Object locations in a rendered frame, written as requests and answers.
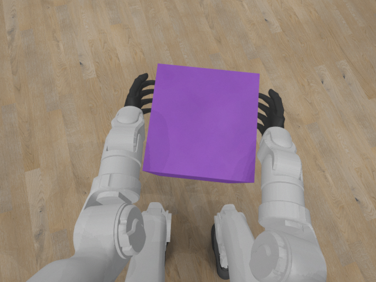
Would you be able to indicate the right robot upper arm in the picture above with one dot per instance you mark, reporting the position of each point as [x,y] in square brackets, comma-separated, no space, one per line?
[277,256]

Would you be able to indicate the left robot upper arm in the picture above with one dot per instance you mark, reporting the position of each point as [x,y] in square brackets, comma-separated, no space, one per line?
[105,239]

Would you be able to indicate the robot right forearm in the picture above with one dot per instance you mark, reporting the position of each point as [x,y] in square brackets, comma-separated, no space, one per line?
[282,198]

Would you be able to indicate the carton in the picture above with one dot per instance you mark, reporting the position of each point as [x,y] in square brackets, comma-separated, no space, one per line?
[203,124]

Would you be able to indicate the right robot foot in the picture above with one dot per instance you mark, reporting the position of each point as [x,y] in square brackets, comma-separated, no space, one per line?
[223,272]

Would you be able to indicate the left robot thigh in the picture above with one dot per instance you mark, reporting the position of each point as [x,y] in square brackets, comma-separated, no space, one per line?
[149,264]

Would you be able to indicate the left robot hand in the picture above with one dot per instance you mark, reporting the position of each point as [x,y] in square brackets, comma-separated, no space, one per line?
[134,98]

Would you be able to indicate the robot left forearm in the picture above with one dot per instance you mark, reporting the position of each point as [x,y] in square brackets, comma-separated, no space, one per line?
[118,178]

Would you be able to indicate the right robot hand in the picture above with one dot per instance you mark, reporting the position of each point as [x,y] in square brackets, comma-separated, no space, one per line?
[275,111]

